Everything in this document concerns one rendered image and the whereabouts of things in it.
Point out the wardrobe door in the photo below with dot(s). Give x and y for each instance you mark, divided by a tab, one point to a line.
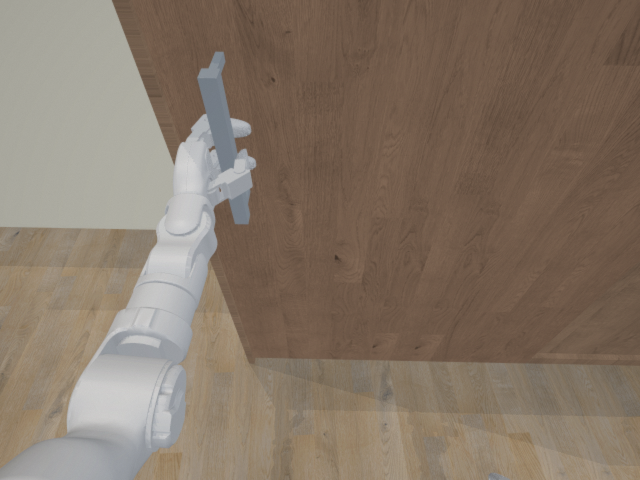
610	325
435	180

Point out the robot left upper arm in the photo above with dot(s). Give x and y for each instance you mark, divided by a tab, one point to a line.
126	408

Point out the left robot hand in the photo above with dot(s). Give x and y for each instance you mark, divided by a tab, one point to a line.
198	171

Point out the left robot forearm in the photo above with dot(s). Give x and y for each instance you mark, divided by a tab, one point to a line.
157	320

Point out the handle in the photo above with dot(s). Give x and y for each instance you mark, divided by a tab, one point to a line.
214	99

